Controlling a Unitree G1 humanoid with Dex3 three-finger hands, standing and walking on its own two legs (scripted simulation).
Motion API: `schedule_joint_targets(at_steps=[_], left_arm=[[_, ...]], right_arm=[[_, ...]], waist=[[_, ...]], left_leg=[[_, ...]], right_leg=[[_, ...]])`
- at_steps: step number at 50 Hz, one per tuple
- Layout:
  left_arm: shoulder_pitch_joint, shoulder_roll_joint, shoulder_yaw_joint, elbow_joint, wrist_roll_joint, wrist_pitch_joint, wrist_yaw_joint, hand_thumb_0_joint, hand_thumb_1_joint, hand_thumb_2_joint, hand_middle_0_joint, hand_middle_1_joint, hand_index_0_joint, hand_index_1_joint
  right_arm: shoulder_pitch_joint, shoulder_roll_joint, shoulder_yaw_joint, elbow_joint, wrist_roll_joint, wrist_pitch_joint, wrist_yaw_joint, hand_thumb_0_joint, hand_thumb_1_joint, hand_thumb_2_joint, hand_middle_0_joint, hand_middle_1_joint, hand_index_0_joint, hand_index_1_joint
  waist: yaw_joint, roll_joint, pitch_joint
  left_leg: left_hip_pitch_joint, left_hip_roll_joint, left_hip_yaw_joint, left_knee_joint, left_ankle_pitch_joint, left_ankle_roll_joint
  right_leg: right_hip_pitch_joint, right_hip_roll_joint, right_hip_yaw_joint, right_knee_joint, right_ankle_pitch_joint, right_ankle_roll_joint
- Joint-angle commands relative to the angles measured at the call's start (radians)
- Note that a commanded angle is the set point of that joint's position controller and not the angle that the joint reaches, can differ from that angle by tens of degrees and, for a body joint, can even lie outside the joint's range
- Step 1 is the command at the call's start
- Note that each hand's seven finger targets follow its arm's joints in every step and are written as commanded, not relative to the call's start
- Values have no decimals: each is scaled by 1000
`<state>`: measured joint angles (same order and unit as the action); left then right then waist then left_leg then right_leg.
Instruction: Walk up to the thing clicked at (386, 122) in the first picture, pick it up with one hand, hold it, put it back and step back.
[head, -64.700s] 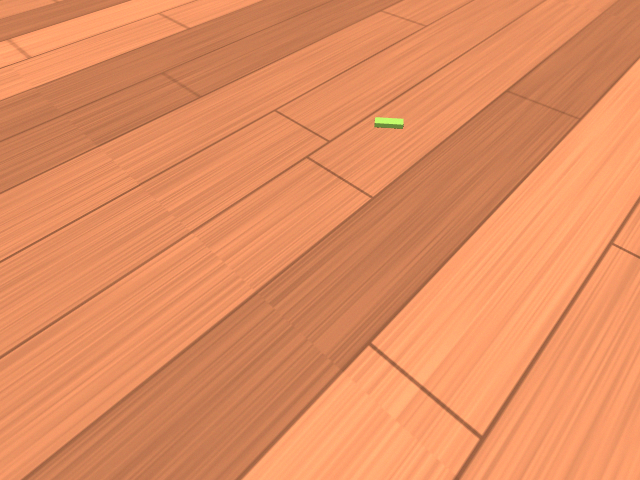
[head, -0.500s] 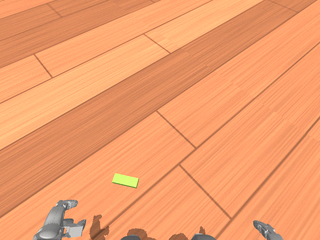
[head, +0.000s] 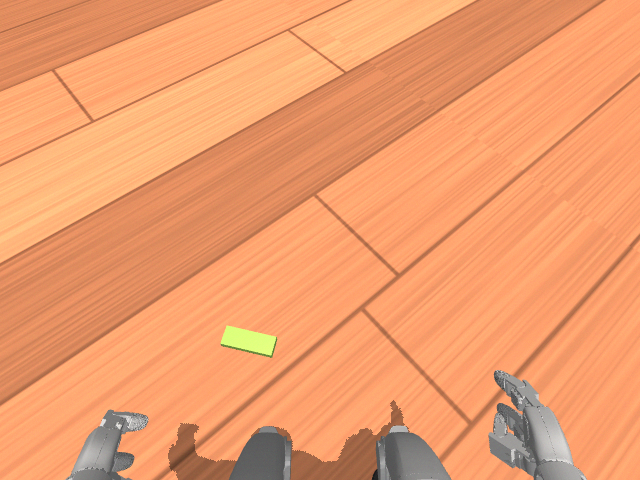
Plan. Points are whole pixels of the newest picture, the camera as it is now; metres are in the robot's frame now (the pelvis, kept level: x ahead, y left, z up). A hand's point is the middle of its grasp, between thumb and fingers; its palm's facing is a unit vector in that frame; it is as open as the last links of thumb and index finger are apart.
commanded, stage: rise first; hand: left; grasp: from above
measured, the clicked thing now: (249, 341) +0.47 +0.22 -0.68
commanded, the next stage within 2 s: none
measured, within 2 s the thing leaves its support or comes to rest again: neither
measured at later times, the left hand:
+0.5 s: hand (171, 420) +0.22 +0.28 -0.29, palm faces -0.44 -0.61 -0.66, open 14.1 cm
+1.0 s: hand (196, 375) +0.32 +0.29 -0.45, palm faces -0.53 -0.18 -0.83, open 14.0 cm
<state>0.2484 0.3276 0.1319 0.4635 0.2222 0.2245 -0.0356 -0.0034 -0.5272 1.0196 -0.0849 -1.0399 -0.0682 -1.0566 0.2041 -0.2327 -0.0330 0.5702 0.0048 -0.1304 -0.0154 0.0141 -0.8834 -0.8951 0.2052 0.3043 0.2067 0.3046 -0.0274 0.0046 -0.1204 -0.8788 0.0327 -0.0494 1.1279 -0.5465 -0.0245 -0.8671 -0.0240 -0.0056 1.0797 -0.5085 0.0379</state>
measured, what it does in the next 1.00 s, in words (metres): lowers itself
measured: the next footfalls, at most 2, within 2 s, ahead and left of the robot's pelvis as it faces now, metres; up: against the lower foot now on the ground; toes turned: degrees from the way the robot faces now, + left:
none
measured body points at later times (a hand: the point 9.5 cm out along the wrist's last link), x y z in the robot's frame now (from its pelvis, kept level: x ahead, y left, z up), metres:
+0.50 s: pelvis -0.04 -0.01 -0.15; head +0.13 +0.01 +0.26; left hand +0.24 +0.31 -0.24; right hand +0.15 -0.28 -0.26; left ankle +0.00 +0.13 -0.66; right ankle +0.01 -0.15 -0.66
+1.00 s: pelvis -0.10 +0.00 -0.31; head +0.12 +0.04 +0.08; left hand +0.35 +0.30 -0.40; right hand -0.03 -0.28 -0.43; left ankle -0.01 +0.13 -0.66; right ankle +0.00 -0.15 -0.66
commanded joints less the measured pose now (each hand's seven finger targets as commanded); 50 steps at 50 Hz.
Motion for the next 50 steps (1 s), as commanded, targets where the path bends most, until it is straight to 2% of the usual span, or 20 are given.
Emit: schedule_joint_targets(at_steps=[1, 2, 3, 5, 7, 10, 13, 15, 19, 23, 24, 27, 29, 31, 34, 37, 40, 44, 46, 50], left_arm=[[82, 183, 81, -149, 21, -9, 19, 0, -548, 990, -92, -1033, -85, -1038], [42, 179, 69, -235, 20, -18, 16, 0, -557, 995, -102, -1028, -93, -1036], [87, 182, 87, -158, 22, -13, 19, 0, -548, 992, -100, -1015, -89, -1025], [27, 199, 82, -236, 30, -25, 19, 0, -564, 989, -101, -1028, -92, -1035], [-13, 198, 72, -184, 55, -43, 20, 0, -579, 996, -114, -1008, -99, -1023], [-88, 241, 92, -122, 99, -94, 22, 0, -580, 1011, -99, -1001, -79, -1020], [-152, 225, 51, -34, 157, -167, 16, 0, -572, 1016, -95, -993, -74, -1014], [-243, 280, 74, -55, 202, -228, 20, 0, -562, 1008, -117, -973, -93, -996], [-350, 348, 94, 2, 294, -320, 30, 0, -561, 1003, -126, -989, -108, -1008], [-436, 404, 117, 73, 380, -379, 39, 0, -572, 1024, -82, -1046, -74, -1054], [-463, 448, 141, 85, 400, -388, 41, 0, -553, 1003, -96, -1047, -92, -1051], [-578, 462, 128, 147, 458, -421, 43, 0, -559, 1004, -91, -1064, -93, -1062], [-672, 482, 117, 182, 503, -449, 41, 0, -570, 1002, -103, -1068, -107, -1064], [-760, 532, 131, 224, 548, -481, 42, 0, -571, 1003, -108, -1069, -112, -1065], [-881, 542, 105, 279, 604, -535, 48, 0, -574, 1004, -98, -1076, -107, -1067], [-948, 614, 130, 340, 664, -577, 68, 0, -557, 1001, -97, -1066, -108, -1055], [-1032, 654, 128, 410, 710, -613, 93, 0, -544, 1002, -100, -1043, -106, -1037], [-1163, 729, 128, 443, 773, -656, 130, 0, -509, 1018, -75, -1000, -76, -999], [-1159, 745, 139, 517, 805, -667, 151, 0, -517, 1022, -63, -996, -65, -994], [-1273, 784, 121, 545, 861, -692, 194, 0, -503, 1048, -38, -948, -29, -956]], right_arm=[[22, -151, -63, -136, -1, -56, -7, 0, -889, -900, 200, 300, 200, 300], [0, -148, -62, -167, 1, -61, -7, 0, -906, -905, 200, 300, 200, 300], [17, -150, -63, -141, 0, -59, -5, 0, -886, -899, 200, 300, 200, 300], [0, -150, -63, -162, -1, -68, -3, 0, -906, -905, 200, 300, 200, 300], [-6, -151, -61, -158, 0, -76, -5, 0, -911, -906, 200, 300, 200, 300], [-16, -159, -63, -134, -3, -88, 3, 0, -891, -900, 200, 300, 200, 300], [-12, -170, -76, -101, -4, -103, 11, 0, -874, -896, 200, 300, 200, 300], [-38, -179, -79, -109, -3, -113, 18, 0, -882, -897, 200, 300, 200, 300], [-50, -200, -87, -85, -1, -113, 26, 0, -902, -903, 200, 300, 200, 300], [-40, -221, -96, -50, -3, -88, 34, 0, -899, -903, 200, 300, 200, 300], [-36, -222, -101, -39, -5, -79, 36, 0, -904, -905, 200, 300, 200, 300], [-12, -228, -106, -11, -11, -56, 44, 0, -913, -908, 200, 300, 200, 300], [4, -231, -105, 8, -14, -42, 51, 0, -934, -913, 200, 300, 200, 300], [23, -240, -103, 22, -20, -27, 57, 0, -936, -914, 200, 300, 200, 300], [45, -246, -96, 43, -32, -5, 67, 0, -941, -915, 200, 299, 200, 299], [59, -256, -90, 58, -41, 18, 75, 0, -935, -913, 200, 299, 200, 299], [71, -253, -79, 63, -51, 48, 85, 0, -923, -911, 200, 299, 200, 299], [65, -267, -67, 70, -66, 73, 96, 0, -875, -896, 201, 299, 200, 299], [76, -274, -63, 93, -75, 86, 101, 0, -878, -896, 201, 299, 200, 299], [75, -284, -49, 101, -94, 109, 111, 0, -837, -884, 201, 299, 200, 299]], waist=[[-2, 78, -245], [-1, 84, -268], [-4, 69, -254], [-10, 85, -266], [-36, 44, -256], [-26, 66, -246], [-42, 39, -293], [-17, 69, -357], [-4, 98, -451], [11, 110, -545], [26, 109, -569], [-4, 81, -599], [-12, 76, -616], [-11, 72, -641], [-33, 81, -655], [-26, 93, -685], [-48, 56, -658], [-57, 163, -633], [-65, 167, -609], [-96, 213, -577]], left_leg=[[119, -15, 27, -108, 395, 19], [114, -16, 26, -91, 391, 19], [87, -17, 28, -80, 371, 20], [56, -19, 28, -51, 334, 22], [-8, -24, 33, 7, 292, 31], [-114, -29, 33, 77, 201, 31], [-210, -35, 35, 170, 159, 35], [-264, -41, 39, 233, 152, 34], [-353, -42, 31, 333, 147, 30], [-411, -41, 20, 426, 189, 30], [-430, -43, 29, 460, 212, 34], [-510, -43, 29, 546, 208, 42], [-564, -43, 28, 592, 172, 45], [-605, -43, 28, 636, 154, 45], [-649, -42, 25, 697, 133, 44], [-673, -44, 25, 745, 113, 43], [-779, -51, 38, 795, 35, 54], [-796, -50, 21, 804, -92, 48], [-803, -52, 7, 817, -109, 47], [-828, -58, -1, 853, -133, 49]], right_leg=[[95, 27, -38, -59, 294, -55], [81, 29, -38, -48, 296, -55], [69, 28, -38, -38, 281, -54], [29, 27, -33, -14, 259, -55], [-14, 27, -30, 11, 245, -50], [-133, 25, -21, 93, 159, -56], [-220, 26, -16, 177, 133, -53], [-279, 23, -5, 250, 125, -57], [-394, 25, -4, 376, 120, -61], [-496, 26, -17, 487, 137, -66], [-499, 26, -15, 503, 155, -64], [-552, 26, -24, 564, 158, -62], [-601, 27, -28, 605, 129, -61], [-626, 26, -35, 643, 113, -60], [-691, 25, -45, 699, 96, -60], [-736, 28, -54, 742, 67, -60], [-744, 32, -60, 758, 7, -53], [-874, 38, -86, 821, -109, -61], [-924, 39, -99, 849, -120, -62], [-993, 36, -110, 888, -131, -64]])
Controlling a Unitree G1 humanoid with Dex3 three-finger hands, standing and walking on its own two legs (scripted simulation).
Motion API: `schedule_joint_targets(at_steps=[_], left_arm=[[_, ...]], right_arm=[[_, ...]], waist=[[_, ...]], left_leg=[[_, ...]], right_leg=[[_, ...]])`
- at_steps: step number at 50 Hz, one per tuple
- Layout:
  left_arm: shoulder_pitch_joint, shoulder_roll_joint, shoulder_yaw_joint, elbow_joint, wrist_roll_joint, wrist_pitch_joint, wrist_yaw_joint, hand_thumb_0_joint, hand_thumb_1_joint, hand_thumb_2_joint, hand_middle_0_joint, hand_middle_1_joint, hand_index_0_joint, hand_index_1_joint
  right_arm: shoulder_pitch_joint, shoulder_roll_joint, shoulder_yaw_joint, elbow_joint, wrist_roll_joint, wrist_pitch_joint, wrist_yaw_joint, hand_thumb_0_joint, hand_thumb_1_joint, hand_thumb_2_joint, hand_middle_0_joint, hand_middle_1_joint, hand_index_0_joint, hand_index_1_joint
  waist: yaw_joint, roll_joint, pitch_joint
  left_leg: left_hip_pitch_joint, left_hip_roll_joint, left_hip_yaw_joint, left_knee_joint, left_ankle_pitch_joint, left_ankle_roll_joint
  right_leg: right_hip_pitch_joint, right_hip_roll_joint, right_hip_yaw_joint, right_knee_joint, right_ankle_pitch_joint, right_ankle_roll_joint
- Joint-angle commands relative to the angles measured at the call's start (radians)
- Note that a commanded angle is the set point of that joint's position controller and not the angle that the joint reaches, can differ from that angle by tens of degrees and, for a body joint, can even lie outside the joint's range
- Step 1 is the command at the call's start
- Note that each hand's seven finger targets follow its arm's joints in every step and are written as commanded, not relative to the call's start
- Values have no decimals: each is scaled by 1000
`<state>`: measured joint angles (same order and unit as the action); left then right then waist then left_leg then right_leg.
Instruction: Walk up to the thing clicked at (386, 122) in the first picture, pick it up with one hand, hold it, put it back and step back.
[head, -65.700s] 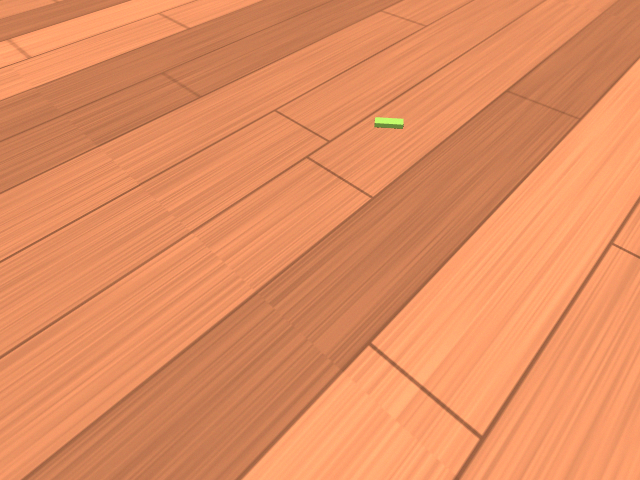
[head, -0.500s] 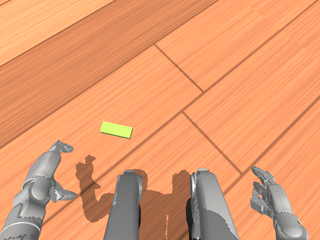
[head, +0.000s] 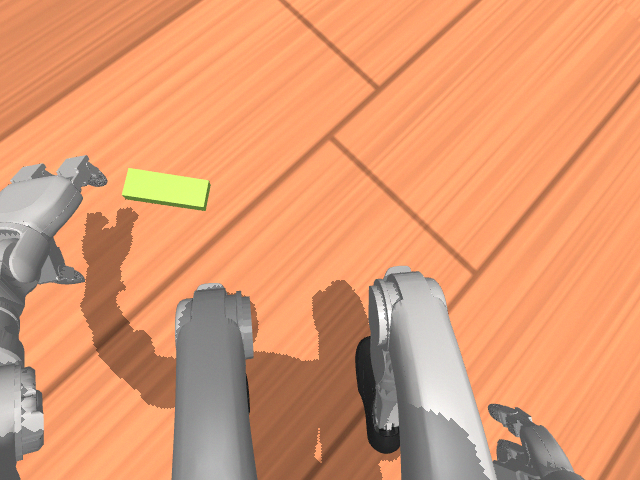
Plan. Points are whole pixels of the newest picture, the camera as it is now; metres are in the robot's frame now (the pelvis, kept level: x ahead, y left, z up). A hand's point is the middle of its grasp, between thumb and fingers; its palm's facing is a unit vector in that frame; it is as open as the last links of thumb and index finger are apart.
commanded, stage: rise first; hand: left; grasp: from above
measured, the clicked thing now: (167, 189) +0.55 +0.26 -0.37
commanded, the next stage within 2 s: none
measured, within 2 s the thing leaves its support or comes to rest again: neither
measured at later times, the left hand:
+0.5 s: hand (83, 208) +0.45 +0.33 -0.19, palm faces -0.50 -0.06 -0.86, open 14.3 cm
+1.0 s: hand (98, 197) +0.48 +0.32 -0.22, palm faces -0.48 +0.03 -0.88, open 14.2 cm
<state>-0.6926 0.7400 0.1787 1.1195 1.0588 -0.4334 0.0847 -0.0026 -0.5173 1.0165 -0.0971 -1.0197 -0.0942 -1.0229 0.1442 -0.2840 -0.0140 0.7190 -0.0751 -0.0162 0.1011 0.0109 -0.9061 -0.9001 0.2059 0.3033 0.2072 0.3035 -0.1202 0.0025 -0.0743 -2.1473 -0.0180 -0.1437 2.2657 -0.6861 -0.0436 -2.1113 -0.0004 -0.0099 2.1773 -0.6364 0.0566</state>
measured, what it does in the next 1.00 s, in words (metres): lowers itself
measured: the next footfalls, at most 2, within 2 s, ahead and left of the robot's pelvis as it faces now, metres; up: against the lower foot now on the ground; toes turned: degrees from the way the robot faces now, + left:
none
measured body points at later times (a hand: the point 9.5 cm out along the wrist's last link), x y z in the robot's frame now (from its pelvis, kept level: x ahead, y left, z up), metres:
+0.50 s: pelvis +0.01 +0.02 -0.04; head +0.24 +0.10 +0.34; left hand +0.48 +0.33 -0.14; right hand +0.07 -0.27 -0.14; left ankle +0.08 +0.13 -0.34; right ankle +0.11 -0.14 -0.34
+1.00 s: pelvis +0.01 +0.02 -0.06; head +0.26 +0.10 +0.31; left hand +0.50 +0.32 -0.17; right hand +0.05 -0.26 -0.15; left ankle +0.08 +0.13 -0.34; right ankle +0.11 -0.14 -0.34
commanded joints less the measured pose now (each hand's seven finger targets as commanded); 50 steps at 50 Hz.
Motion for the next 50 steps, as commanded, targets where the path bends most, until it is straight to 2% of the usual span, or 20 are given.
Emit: schedule_joint_targets(at_steps=[1, 7, 9, 10, 13, 16, 18, 20, 21, 24, 26, 28, 32, 35, 37, 38, 43, 46, 49, 50], left_arm=[[-362, 369, 63, -108, 38, -37, 82, 0, -506, 1054, -37, -942, -25, -953], [-354, 397, 48, 48, 119, -40, 116, 0, -517, 1056, -44, -915, -28, -930], [-410, 405, 41, 26, 139, -46, 125, 0, -523, 1057, -40, -902, -23, -918], [-462, 387, 17, -28, 141, -55, 125, 0, -521, 1055, -43, -901, -25, -917], [-406, 414, 32, 58, 164, -55, 135, 0, -509, 1039, -41, -902, -29, -911], [-437, 437, 39, 74, 194, -65, 157, 0, -517, 1038, -42, -895, -28, -906], [-492, 416, 10, 54, 215, -78, 168, 0, -522, 1036, -43, -896, -29, -907], [-551, 427, 11, -9, 222, -92, 184, 0, -538, 1050, -46, -880, -25, -898], [-482, 436, 19, 102, 236, -85, 191, 0, -530, 1041, -46, -892, -30, -905], [-509, 424, 2, 118, 262, -94, 212, 0, -530, 1041, -53, -887, -34, -902], [-534, 419, -13, 97, 275, -102, 221, 0, -545, 1043, -52, -902, -32, -919], [-545, 456, 5, 120, 289, -99, 233, 0, -529, 1032, -52, -909, -39, -919], [-572, 432, -22, 156, 313, -105, 246, 0, -521, 1025, -54, -919, -44, -927], [-581, 469, -8, 155, 330, -108, 259, 0, -517, 1018, -53, -932, -47, -935], [-577, 460, -15, 182, 333, -106, 264, 0, -518, 1015, -55, -939, -51, -941], [-589, 457, -20, 168, 340, -110, 269, 0, -522, 1018, -56, -942, -50, -945], [-606, 489, -5, 153, 352, -108, 289, 0, -520, 1011, -55, -954, -54, -952], [-565, 460, -24, 211, 364, -103, 298, 0, -511, 1000, -58, -967, -61, -961], [-609, 498, -6, 168, 373, -106, 306, 0, -505, 993, -59, -969, -64, -961], [-578, 489, -17, 200, 377, -103, 308, 0, -509, 996, -62, -973, -67, -966]], right_arm=[[137, -234, -65, -46, -19, -1, -4, 0, -834, -885, 200, 300, 200, 300], [160, -247, -46, -23, -42, 27, 7, 0, -847, -889, 200, 300, 200, 300], [163, -251, -41, -27, -51, 38, 12, 0, -854, -890, 200, 300, 200, 300], [152, -244, -37, -29, -53, 39, 13, 0, -854, -889, 200, 300, 200, 300], [168, -264, -36, -11, -57, 51, 16, 0, -860, -890, 200, 300, 200, 300], [165, -265, -33, -10, -67, 69, 19, 0, -864, -891, 200, 300, 200, 300], [154, -264, -31, -12, -74, 74, 22, 0, -873, -893, 200, 300, 200, 300], [148, -258, -25, -14, -76, 75, 23, 0, -873, -894, 200, 300, 200, 300], [151, -267, -28, -5, -76, 79, 24, 0, -877, -894, 200, 300, 200, 300], [158, -262, -20, 3, -87, 89, 26, 0, -880, -896, 200, 300, 200, 300], [155, -256, -8, -4, -93, 88, 29, 0, -885, -897, 200, 300, 200, 300], [150, -266, -14, -1, -92, 90, 29, 0, -888, -898, 200, 300, 200, 300], [143, -266, -6, -3, -104, 94, 31, 0, -887, -897, 200, 300, 200, 300], [142, -265, -3, -6, -103, 95, 29, 0, -890, -898, 200, 300, 200, 300], [141, -264, 0, -8, -105, 95, 28, 0, -895, -899, 200, 300, 200, 300], [147, -267, 2, -6, -108, 95, 28, 0, -895, -899, 200, 300, 200, 300], [152, -267, 4, -8, -104, 94, 28, 0, -901, -900, 200, 300, 200, 300], [157, -263, 13, -7, -107, 93, 30, 0, -902, -901, 200, 300, 200, 300], [165, -268, 11, -7, -111, 93, 31, 0, -905, -901, 200, 300, 200, 300], [162, -262, 17, -12, -111, 92, 30, 0, -909, -902, 200, 300, 200, 300]], waist=[[-16, 219, -628], [-42, 218, -611], [-56, 248, -617], [-52, 274, -628], [-63, 288, -621], [-74, 300, -620], [-92, 324, -621], [-80, 348, -651], [-95, 339, -617], [-111, 318, -611], [-106, 334, -622], [-108, 357, -629], [-131, 347, -593], [-119, 335, -606], [-126, 328, -584], [-135, 333, -597], [-129, 355, -627], [-139, 345, -575], [-140, 370, -621], [-138, 360, -603]], left_leg=[[447, -8, 92, -274, 15, 68], [407, -18, 90, -206, 103, 70], [408, -18, 87, -197, 109, 69], [428, -18, 86, -196, 116, 66], [465, -14, 66, -186, 163, 57], [462, -11, 58, -174, 168, 55], [451, -12, 64, -153, 174, 58], [475, -12, 63, -149, 193, 56], [453, -10, 58, -144, 177, 57], [445, -10, 56, -126, 201, 62], [459, -13, 56, -120, 233, 62], [470, -9, 50, -118, 232, 58], [447, -8, 43, -111, 195, 59], [419, -13, 53, -105, 168, 62], [409, -13, 55, -99, 154, 65], [421, -10, 50, -92, 172, 65], [439, -10, 46, -84, 223, 62], [423, -10, 41, -84, 218, 60], [442, -11, 50, -70, 241, 62], [416, -14, 60, -61, 226, 67]], right_leg=[[241, 12, -109, -207, 7, -82], [229, 12, -118, -162, 80, -82], [220, 12, -119, -149, 85, -83], [207, 12, -120, -143, 91, -85], [178, 12, -132, -112, 124, -85], [149, 12, -135, -96, 123, -85], [143, 16, -132, -87, 137, -86], [140, 14, -127, -82, 145, -85], [122, 17, -130, -75, 133, -85], [122, 18, -132, -70, 151, -82], [126, 20, -132, -65, 168, -83], [104, 21, -136, -49, 165, -83], [73, 20, -142, -41, 141, -80], [91, 23, -137, -46, 129, -80], [79, 25, -138, -49, 117, -79], [85, 26, -140, -45, 132, -78], [83, 26, -141, -23, 164, -78], [63, 26, -146, -19, 156, -79], [86, 26, -143, -20, 175, -76], [102, 30, -143, -25, 172, -76]])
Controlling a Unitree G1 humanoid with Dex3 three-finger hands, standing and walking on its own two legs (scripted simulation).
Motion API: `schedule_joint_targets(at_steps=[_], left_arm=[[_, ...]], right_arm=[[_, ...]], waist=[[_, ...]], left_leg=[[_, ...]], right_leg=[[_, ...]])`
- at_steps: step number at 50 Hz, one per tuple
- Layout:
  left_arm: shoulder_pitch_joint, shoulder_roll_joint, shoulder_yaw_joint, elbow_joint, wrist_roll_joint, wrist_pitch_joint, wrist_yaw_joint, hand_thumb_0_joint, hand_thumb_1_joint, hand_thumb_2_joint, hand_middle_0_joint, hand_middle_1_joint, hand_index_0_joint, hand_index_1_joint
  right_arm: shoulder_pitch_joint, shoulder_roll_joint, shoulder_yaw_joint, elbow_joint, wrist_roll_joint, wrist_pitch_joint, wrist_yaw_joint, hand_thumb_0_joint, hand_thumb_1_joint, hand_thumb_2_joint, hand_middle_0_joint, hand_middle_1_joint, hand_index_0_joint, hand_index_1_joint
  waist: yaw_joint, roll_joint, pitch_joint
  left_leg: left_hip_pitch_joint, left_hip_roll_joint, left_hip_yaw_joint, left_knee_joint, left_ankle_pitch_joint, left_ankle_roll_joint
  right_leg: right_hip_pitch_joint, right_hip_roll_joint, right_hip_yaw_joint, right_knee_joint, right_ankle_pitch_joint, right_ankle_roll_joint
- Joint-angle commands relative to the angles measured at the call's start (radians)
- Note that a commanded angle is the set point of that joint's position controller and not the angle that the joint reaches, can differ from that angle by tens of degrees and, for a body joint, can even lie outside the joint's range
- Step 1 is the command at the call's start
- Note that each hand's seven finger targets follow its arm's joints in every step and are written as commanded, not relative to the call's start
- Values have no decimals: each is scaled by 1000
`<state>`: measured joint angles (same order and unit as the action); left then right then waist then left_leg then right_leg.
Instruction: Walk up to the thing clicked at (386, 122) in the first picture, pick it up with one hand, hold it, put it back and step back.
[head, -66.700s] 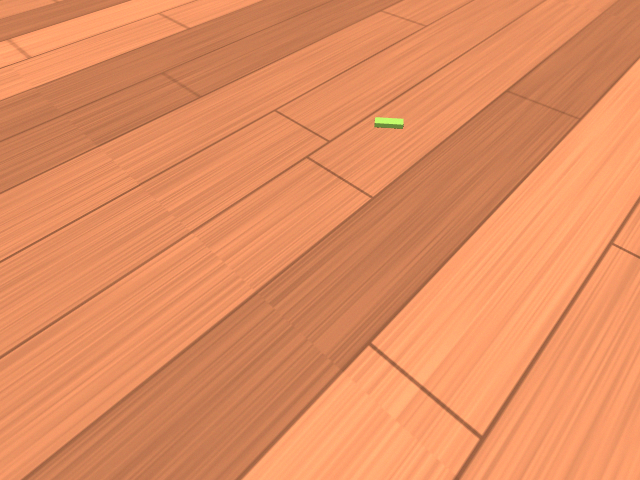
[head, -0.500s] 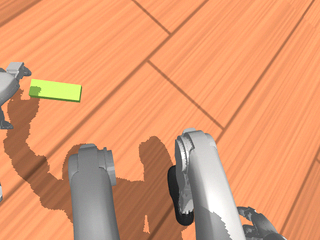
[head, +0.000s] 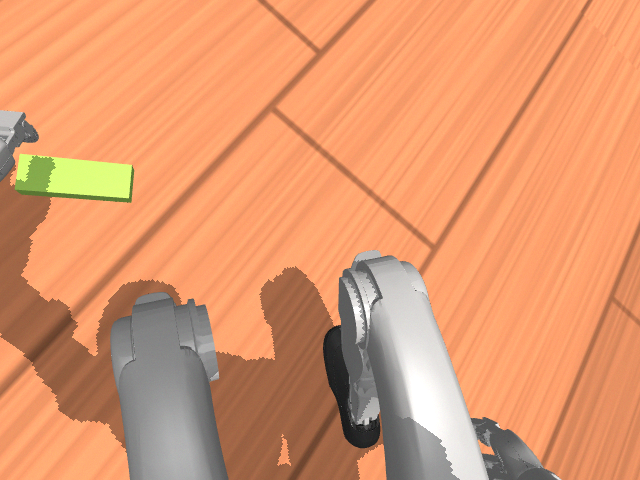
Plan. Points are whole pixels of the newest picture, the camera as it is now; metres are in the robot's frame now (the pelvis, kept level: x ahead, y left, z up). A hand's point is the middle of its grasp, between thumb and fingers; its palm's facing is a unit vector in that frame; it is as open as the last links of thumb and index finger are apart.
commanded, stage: rise first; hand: left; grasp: from above
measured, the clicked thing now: (78, 179) +0.52 +0.28 -0.31
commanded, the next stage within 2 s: approach in 1.62 s
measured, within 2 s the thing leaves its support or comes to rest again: neither
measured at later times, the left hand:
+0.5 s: hand (1, 188) +0.46 +0.32 -0.17, palm faces -0.46 -0.01 -0.89, open 13.8 cm
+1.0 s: hand (13, 183) +0.47 +0.31 -0.18, palm faces -0.46 +0.00 -0.89, open 13.8 cm
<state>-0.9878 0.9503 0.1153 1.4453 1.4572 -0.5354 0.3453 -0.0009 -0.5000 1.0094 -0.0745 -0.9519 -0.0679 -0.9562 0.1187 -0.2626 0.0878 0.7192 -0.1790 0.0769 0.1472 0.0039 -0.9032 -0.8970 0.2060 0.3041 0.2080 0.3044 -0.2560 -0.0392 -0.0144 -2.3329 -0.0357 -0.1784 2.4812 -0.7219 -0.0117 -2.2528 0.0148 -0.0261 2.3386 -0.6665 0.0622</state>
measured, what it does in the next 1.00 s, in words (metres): stands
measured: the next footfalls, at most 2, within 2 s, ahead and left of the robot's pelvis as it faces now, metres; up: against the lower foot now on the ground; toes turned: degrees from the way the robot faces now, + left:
none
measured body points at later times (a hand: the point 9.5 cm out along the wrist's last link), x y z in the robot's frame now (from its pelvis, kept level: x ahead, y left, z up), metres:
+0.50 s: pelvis +0.00 +0.00 +0.00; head +0.24 +0.10 +0.36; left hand +0.48 +0.32 -0.12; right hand +0.05 -0.28 -0.08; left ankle +0.06 +0.12 -0.28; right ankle +0.11 -0.15 -0.28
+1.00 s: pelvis +0.00 +0.00 +0.00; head +0.25 +0.11 +0.36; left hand +0.49 +0.31 -0.13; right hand +0.04 -0.27 -0.08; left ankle +0.06 +0.12 -0.28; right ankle +0.11 -0.15 -0.28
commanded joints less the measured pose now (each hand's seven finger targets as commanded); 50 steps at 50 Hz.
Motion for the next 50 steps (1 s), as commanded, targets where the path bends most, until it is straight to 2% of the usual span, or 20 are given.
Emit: schedule_joint_targets(at_steps=[1, 5, 6, 7, 10, 12, 14, 16, 18, 20, 22, 23, 26, 28, 30, 32, 38, 41, 45, 50], left_arm=[[-277, 269, 46, -119, -23, 1, 51, 0, -513, 996, -60, -975, -65, -967], [-284, 278, 52, -125, -32, 14, 68, 0, -516, 994, -62, -977, -67, -970], [-308, 282, 54, -136, -32, 17, 72, 0, -580, 1063, -65, -946, -42, -968], [-300, 274, 46, -121, -27, 23, 75, 0, -519, 1002, -64, -979, -67, -974], [-312, 261, 39, -105, -28, 30, 87, 0, -484, 973, -86, -967, -93, -958], [-322, 274, 42, -104, -25, 36, 95, 0, -475, 961, -80, -981, -93, -966], [-291, 259, 32, -92, -25, 50, 95, 0, -485, 971, -79, -982, -89, -970], [-315, 264, 35, -109, -25, 57, 98, 0, -474, 965, -84, -983, -97, -969], [-317, 252, 31, -105, -30, 66, 98, 0, -467, 954, -78, -999, -96, -979], [-318, 229, 9, -81, -31, 74, 90, 0, -462, 953, -89, -989, -104, -971], [-326, 253, 18, -110, -30, 77, 88, 0, -437, 936, -111, -969, -127, -950], [-312, 247, 20, -94, -37, 83, 85, 0, -440, 937, -105, -971, -122, -953], [-337, 234, 11, -90, -37, 80, 79, 0, -436, 932, -106, -976, -124, -956], [-355, 225, 6, -101, -41, 75, 77, 0, -439, 936, -106, -980, -124, -960], [-351, 233, 8, -98, -38, 71, 76, 0, -439, 938, -107, -975, -125, -955], [-342, 218, -4, -78, -32, 69, 72, 0, -438, 938, -112, -972, -128, -954], [-372, 232, -8, -70, -23, 57, 86, 0, -459, 961, -105, -970, -117, -958], [-373, 239, 4, -65, -22, 59, 101, 0, -458, 960, -102, -982, -116, -967], [-369, 232, -12, -34, -5, 67, 109, 0, -482, 986, -88, -991, -98, -980], [-380, 251, -3, -27, -8, 79, 114, 0, -495, 996, -77, -998, -86, -989]], right_arm=[[195, -285, -83, -11, -9, -1, -14, 0, -910, -903, 200, 300, 200, 300], [200, -282, -79, -10, -8, -10, -19, 0, -914, -903, 200, 300, 200, 300], [201, -286, -82, -10, -8, -13, -19, 0, -917, -904, 200, 300, 200, 300], [199, -283, -78, -9, -10, -12, -19, 0, -915, -903, 200, 300, 200, 300], [201, -282, -78, -6, -9, -19, -21, 0, -914, -903, 200, 300, 200, 300], [202, -284, -79, -8, -7, -23, -22, 0, -912, -902, 200, 300, 200, 300], [204, -281, -74, -7, -7, -29, -22, 0, -914, -902, 200, 300, 200, 300], [201, -284, -75, -10, -5, -30, -24, 0, -914, -902, 200, 300, 200, 300], [212, -284, -76, -10, -6, -32, -23, 0, -913, -902, 200, 300, 200, 300], [206, -282, -76, -7, -2, -34, -23, 0, -915, -902, 200, 300, 200, 300], [210, -285, -73, -7, 0, -35, -25, 0, -916, -903, 200, 300, 200, 300], [207, -284, -73, -8, -1, -36, -24, 0, -914, -902, 200, 300, 200, 300], [211, -289, -73, -13, -2, -34, -21, 0, -916, -903, 200, 300, 200, 300], [213, -288, -70, -14, -3, -34, -21, 0, -917, -903, 200, 300, 200, 300], [214, -292, -68, -15, -3, -35, -19, 0, -918, -903, 200, 300, 200, 300], [215, -291, -64, -15, -7, -34, -18, 0, -919, -904, 200, 300, 200, 300], [219, -293, -52, -15, -11, -38, -16, 0, -917, -903, 200, 300, 200, 300], [221, -293, -50, -17, -16, -41, -16, 0, -916, -903, 200, 300, 200, 300], [222, -295, -44, -18, -13, -46, -17, 0, -917, -903, 200, 300, 200, 300], [224, -296, -34, -18, -19, -53, -17, 0, -915, -903, 200, 300, 200, 300]], waist=[[-14, 378, -654], [-13, 392, -653], [-15, 392, -664], [-19, 403, -661], [-27, 392, -651], [-28, 385, -657], [-26, 379, -645], [-21, 401, -661], [-28, 406, -666], [-45, 376, -638], [-29, 403, -670], [-24, 409, -659], [-46, 401, -645], [-47, 408, -648], [-43, 436, -655], [-55, 419, -645], [-69, 416, -642], [-63, 429, -637], [-73, 419, -628], [-80, 419, -615]], left_leg=[[592, 3, 93, -270, 266, 39], [589, 4, 98, -276, 253, 39], [593, 6, 97, -274, 256, 36], [595, 6, 97, -275, 258, 36], [566, 3, 103, -273, 231, 39], [555, 3, 105, -270, 224, 39], [558, 1, 106, -267, 234, 42], [567, 0, 108, -279, 230, 39], [582, 2, 104, -276, 261, 35], [549, 1, 105, -270, 233, 42], [570, -1, 109, -273, 250, 39], [572, -1, 109, -278, 252, 36], [566, 2, 96, -288, 240, 33], [567, 1, 96, -289, 239, 32], [593, 3, 88, -294, 260, 25], [602, 6, 83, -285, 279, 26], [578, 5, 90, -272, 254, 33], [578, 4, 97, -278, 253, 30], [581, 6, 86, -283, 244, 30], [552, 3, 94, -276, 237, 33]], right_leg=[[252, 14, -124, -191, 211, -78], [253, 16, -127, -197, 204, -81], [244, 14, -129, -190, 207, -81], [245, 17, -131, -187, 211, -83], [249, 19, -133, -195, 200, -83], [255, 19, -134, -194, 198, -82], [255, 18, -131, -194, 206, -84], [251, 19, -136, -197, 203, -85], [251, 15, -140, -187, 224, -83], [249, 19, -139, -197, 210, -84], [265, 17, -137, -196, 225, -84], [253, 14, -137, -192, 221, -85], [239, 13, -146, -189, 210, -87], [244, 12, -144, -190, 212, -87], [230, 10, -146, -178, 218, -88], [227, 10, -148, -177, 227, -87], [250, 16, -147, -189, 223, -87], [254, 14, -143, -191, 223, -84], [230, 17, -152, -183, 212, -88], [249, 17, -148, -184, 217, -84]])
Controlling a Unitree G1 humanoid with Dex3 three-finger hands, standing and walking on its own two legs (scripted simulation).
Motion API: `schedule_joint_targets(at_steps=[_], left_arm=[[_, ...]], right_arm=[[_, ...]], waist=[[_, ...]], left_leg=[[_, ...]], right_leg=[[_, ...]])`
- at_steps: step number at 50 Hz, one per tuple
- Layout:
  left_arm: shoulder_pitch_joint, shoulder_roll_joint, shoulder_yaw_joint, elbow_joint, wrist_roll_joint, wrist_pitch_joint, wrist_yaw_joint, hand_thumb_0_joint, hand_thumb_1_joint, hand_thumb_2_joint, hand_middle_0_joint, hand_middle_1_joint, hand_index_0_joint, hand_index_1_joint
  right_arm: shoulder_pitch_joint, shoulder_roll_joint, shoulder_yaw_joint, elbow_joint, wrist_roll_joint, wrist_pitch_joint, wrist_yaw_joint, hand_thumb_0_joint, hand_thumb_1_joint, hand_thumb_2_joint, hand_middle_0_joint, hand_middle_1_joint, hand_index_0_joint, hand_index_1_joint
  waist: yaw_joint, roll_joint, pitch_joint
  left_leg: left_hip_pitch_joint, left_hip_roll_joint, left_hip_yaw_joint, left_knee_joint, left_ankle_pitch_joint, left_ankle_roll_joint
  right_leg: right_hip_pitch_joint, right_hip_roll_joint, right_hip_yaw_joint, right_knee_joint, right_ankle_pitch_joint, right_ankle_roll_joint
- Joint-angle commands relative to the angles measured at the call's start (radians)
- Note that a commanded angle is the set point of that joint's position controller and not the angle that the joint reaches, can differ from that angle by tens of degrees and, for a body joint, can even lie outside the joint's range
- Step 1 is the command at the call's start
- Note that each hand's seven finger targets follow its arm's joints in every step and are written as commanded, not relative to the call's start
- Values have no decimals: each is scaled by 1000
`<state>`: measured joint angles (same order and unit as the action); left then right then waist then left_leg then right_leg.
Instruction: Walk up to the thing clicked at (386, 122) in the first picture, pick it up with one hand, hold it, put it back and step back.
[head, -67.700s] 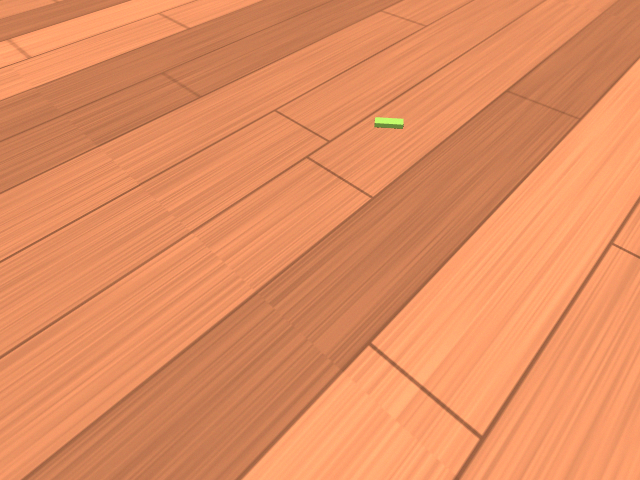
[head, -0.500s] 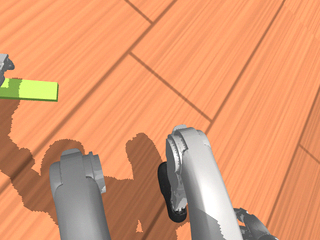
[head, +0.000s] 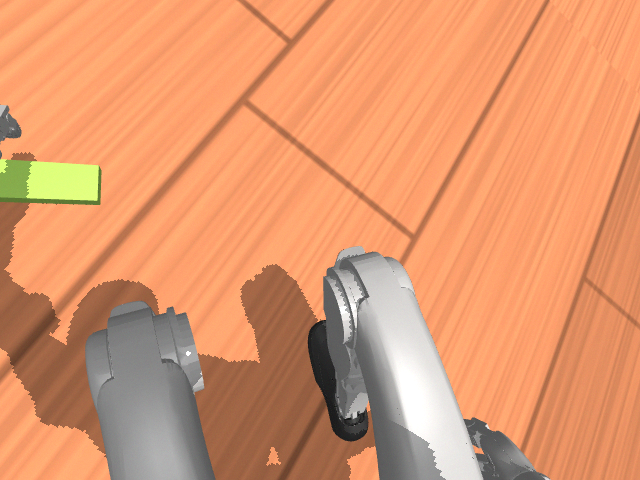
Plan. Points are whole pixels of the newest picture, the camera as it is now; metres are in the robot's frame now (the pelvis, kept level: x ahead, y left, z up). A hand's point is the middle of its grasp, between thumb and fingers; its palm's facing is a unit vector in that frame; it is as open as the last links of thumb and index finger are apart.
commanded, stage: rise first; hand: left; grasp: from above
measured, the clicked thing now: (40, 182) +0.52 +0.28 -0.30
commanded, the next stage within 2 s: approach in 0.62 s
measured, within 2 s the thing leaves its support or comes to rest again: neither
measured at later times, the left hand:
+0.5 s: hand out of the picture +0.46 +0.33 -0.18, palm faces -0.47 -0.01 -0.88, open 14.0 cm
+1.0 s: hand out of the picture +0.49 +0.31 -0.16, palm faces -0.44 +0.02 -0.90, open 13.9 cm
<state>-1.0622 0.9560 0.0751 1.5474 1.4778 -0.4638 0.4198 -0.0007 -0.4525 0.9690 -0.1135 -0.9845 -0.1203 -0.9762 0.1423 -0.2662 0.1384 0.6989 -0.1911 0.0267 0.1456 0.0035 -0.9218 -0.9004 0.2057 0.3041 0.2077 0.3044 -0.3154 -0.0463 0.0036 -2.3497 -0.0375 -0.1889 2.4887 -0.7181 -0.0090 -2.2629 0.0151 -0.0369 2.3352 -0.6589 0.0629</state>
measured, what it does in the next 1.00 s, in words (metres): stands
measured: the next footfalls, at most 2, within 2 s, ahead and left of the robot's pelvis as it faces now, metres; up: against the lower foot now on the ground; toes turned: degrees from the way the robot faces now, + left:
none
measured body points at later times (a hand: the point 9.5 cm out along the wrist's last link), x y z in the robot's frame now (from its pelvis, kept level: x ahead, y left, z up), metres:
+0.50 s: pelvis +0.00 +0.00 +0.00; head +0.25 +0.11 +0.36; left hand +0.48 +0.32 -0.13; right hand +0.05 -0.27 -0.08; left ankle +0.06 +0.12 -0.28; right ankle +0.11 -0.15 -0.28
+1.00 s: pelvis +0.00 +0.00 +0.00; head +0.24 +0.12 +0.36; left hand +0.51 +0.31 -0.11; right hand +0.04 -0.27 -0.07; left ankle +0.06 +0.12 -0.28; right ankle +0.11 -0.15 -0.28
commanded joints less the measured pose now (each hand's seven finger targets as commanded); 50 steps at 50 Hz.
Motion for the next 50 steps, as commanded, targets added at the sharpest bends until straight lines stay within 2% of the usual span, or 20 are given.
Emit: schedule_joint_targets(at_steps=[1, 2, 5, 6, 7, 9, 13, 16, 20, 24, 29, 30, 33, 36, 37, 39, 43, 46, 48, 50], left_arm=[[-293, 257, 46, -126, -29, 10, 40, 0, -502, 1002, -75, -998, -82, -990], [-293, 255, 41, -123, -30, 14, 39, 0, -499, 1000, -76, -999, -83, -990], [-284, 244, 38, -133, -36, 18, 36, 0, -496, 994, -78, -999, -87, -989], [-290, 234, 31, -133, -36, 21, 32, 0, -504, 1003, -77, -999, -83, -992], [-299, 249, 43, -140, -39, 20, 32, 0, -503, 1005, -72, -997, -79, -988], [-291, 266, 45, -160, -44, 18, 26, 0, -516, 1014, -73, -992, -75, -989], [-285, 244, 37, -152, -51, 11, 20, 0, -515, 1013, -74, -992, -76, -988], [-299, 268, 48, -194, -50, 4, 12, 0, -515, 1014, -79, -983, -80, -981], [-290, 252, 41, -174, -54, -2, 7, 0, -515, 1013, -80, -988, -81, -986], [-287, 236, 30, -153, -48, -3, 5, 0, -519, 1017, -75, -988, -75, -987], [-324, 264, 39, -195, -38, -3, 7, 0, -508, 1009, -82, -993, -84, -990], [-293, 251, 36, -148, -36, 5, 7, 0, -520, 1020, -85, -984, -82, -986], [-311, 245, 34, -170, -37, 12, 11, 0, -524, 1021, -79, -991, -78, -992], [-320, 225, 18, -153, -38, 23, 4, 0, -567, 1066, -111, -943, -81, -975], [-324, 242, 25, -174, -40, 25, 3, 0, -501, 1006, -74, -1023, -87, -1021], [-330, 255, 37, -193, -36, 31, -8, 0, -502, 1004, -71, -1039, -85, -1025], [-404, 210, 5, -250, -57, 26, -43, 0, -503, 1003, -71, -1043, -85, -1028], [-449, 129, -49, -228, -67, 28, -62, 0, -516, 1015, -72, -1040, -81, -1030], [-498, 132, -64, -246, -68, 31, -64, 0, -508, 1012, -71, -1042, -84, -1029], [-487, 96, -87, -181, -69, 48, -59, 0, -508, 1011, -72, -1042, -85, -1028]], right_arm=[[198, -297, -87, -1, -4, -4, -17, 0, -914, -903, 200, 300, 200, 300], [199, -296, -86, -2, -3, -6, -16, 0, -915, -903, 200, 300, 200, 300], [200, -293, -86, -6, -2, -8, -16, 0, -915, -903, 200, 300, 200, 300], [202, -291, -85, 0, -4, -10, -15, 0, -916, -903, 200, 300, 200, 300], [206, -298, -86, -2, -3, -9, -15, 0, -915, -902, 200, 300, 200, 300], [199, -296, -85, -7, 4, -8, -17, 0, -915, -902, 200, 300, 200, 300], [206, -296, -81, -4, -3, -6, -16, 0, -914, -902, 200, 300, 200, 300], [209, -303, -87, -10, 3, -6, -15, 0, -916, -903, 200, 300, 200, 300], [205, -299, -85, -10, 3, -2, -15, 0, -917, -903, 200, 300, 200, 300], [210, -297, -84, -6, 3, -2, -14, 0, -915, -902, 200, 300, 200, 300], [208, -298, -84, -14, 5, -1, -18, 0, -914, -902, 200, 300, 200, 300], [212, -304, -85, -14, 5, -1, -17, 0, -916, -903, 200, 300, 200, 300], [210, -303, -83, -15, 5, 0, -16, 0, -917, -903, 200, 300, 200, 300], [208, -303, -87, -17, 8, -4, -15, 0, -926, -907, 200, 300, 200, 300], [206, -301, -86, -18, 14, -4, -18, 0, -914, -897, 200, 300, 200, 300], [221, -309, -89, -19, 9, -3, -16, 0, -915, -898, 200, 300, 200, 300], [229, -311, -92, -23, 15, 4, -18, 0, -916, -898, 200, 300, 200, 300], [240, -306, -85, -12, 10, 6, -20, 0, -916, -898, 200, 300, 200, 300], [246, -301, -81, -14, 12, 7, -24, 0, -915, -898, 200, 300, 200, 300], [246, -309, -75, -14, 7, 9, -28, 0, -915, -898, 200, 300, 200, 300]], waist=[[-9, 431, -640], [-17, 434, -638], [-10, 451, -647], [-22, 438, -637], [-23, 431, -637], [-4, 443, -656], [-22, 426, -634], [-4, 465, -675], [-15, 437, -637], [-22, 416, -627], [-9, 452, -660], [-13, 441, -627], [-11, 457, -650], [-29, 444, -625], [-16, 458, -635], [-19, 475, -636], [-41, 490, -662], [-79, 477, -622], [-87, 488, -661], [-101, 473, -614]], left_leg=[[585, 7, 104, -286, 246, 29], [584, 8, 102, -283, 245, 29], [592, 7, 103, -288, 241, 26], [577, 6, 105, -280, 233, 30], [569, 6, 102, -284, 236, 28], [573, 5, 106, -285, 230, 29], [553, 2, 105, -277, 235, 32], [607, 8, 97, -286, 259, 22], [574, 6, 99, -280, 237, 24], [563, 6, 99, -275, 234, 29], [584, 7, 102, -280, 238, 26], [583, 6, 100, -282, 243, 23], [598, 6, 93, -293, 254, 21], [595, 11, 85, -292, 235, 21], [580, 7, 97, -289, 233, 24], [602, 6, 93, -289, 273, 16], [621, 8, 83, -294, 271, 13], [614, 12, 73, -298, 232, 13], [621, 13, 80, -302, 220, 18], [584, 12, 78, -303, 218, 15]], right_leg=[[258, 16, -140, -183, 216, -84], [255, 16, -140, -179, 216, -86], [255, 17, -140, -179, 212, -88], [257, 19, -141, -182, 211, -87], [257, 15, -142, -180, 213, -86], [272, 18, -138, -185, 210, -87], [282, 16, -140, -187, 218, -85], [263, 15, -143, -179, 221, -91], [262, 17, -143, -185, 208, -91], [262, 19, -145, -187, 209, -90], [264, 19, -142, -188, 211, -91], [248, 15, -143, -187, 207, -93], [243, 14, -147, -180, 217, -92], [219, 15, -150, -180, 203, -93], [241, 16, -145, -186, 209, -92], [238, 9, -144, -181, 226, -95], [228, 7, -142, -186, 227, -98], [199, 7, -151, -194, 202, -98], [223, 11, -150, -201, 208, -92], [210, 8, -152, -203, 210, -95]])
